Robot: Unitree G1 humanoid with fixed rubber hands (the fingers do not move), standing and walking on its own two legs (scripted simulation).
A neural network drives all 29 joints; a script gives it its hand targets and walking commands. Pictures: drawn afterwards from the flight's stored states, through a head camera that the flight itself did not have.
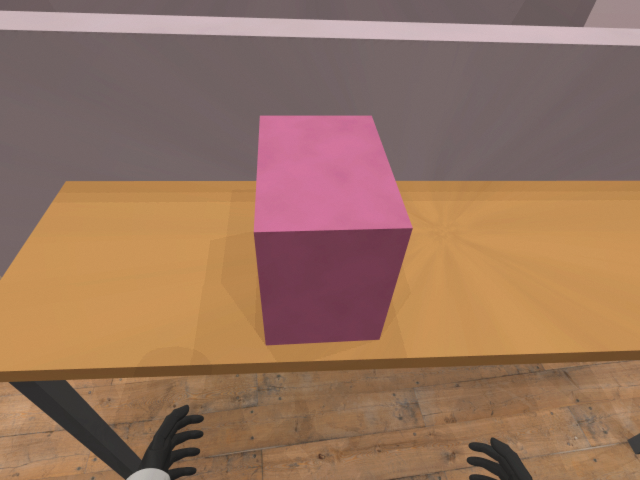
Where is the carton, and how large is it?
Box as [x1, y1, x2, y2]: [254, 116, 412, 344]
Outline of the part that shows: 260,116 254,217 254,239 266,344 379,339 412,227 371,116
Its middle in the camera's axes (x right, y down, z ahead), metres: +0.00 -0.01 +0.60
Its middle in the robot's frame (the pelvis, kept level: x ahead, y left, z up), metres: +0.47 +0.02 +0.06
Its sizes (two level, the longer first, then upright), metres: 0.258 0.176 0.241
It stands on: a table, 0.72 m high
